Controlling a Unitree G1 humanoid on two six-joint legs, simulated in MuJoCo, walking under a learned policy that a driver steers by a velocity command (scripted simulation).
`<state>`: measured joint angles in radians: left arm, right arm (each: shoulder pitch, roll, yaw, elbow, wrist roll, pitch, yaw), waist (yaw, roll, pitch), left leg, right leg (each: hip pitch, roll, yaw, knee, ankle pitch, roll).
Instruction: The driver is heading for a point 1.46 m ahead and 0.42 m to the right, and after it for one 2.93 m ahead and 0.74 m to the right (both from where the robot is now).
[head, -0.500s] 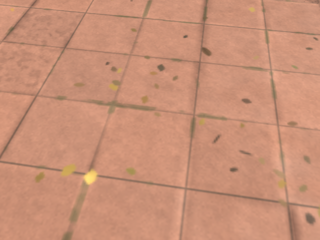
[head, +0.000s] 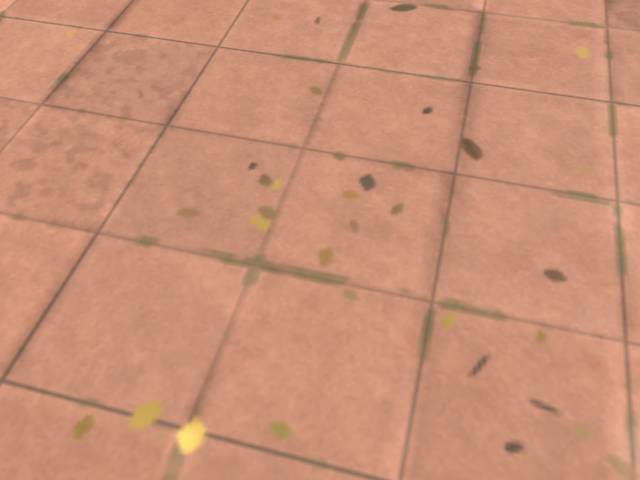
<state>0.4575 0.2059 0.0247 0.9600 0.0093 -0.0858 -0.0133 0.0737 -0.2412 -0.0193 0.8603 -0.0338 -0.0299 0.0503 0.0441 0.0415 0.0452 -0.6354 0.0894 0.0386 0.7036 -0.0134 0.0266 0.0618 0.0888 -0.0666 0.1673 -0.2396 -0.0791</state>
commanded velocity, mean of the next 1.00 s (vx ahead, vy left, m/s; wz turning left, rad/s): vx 0.50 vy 0.00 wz -0.34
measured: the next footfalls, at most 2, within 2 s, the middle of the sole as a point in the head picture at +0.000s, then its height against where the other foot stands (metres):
left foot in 0.14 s outside the picture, level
right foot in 0.70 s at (394, 452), level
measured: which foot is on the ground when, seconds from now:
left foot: up 0.00-0.12, down 0.14-0.68, up 0.70-1.00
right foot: down 0.00-0.14, up 0.16-0.68, down 0.70-1.00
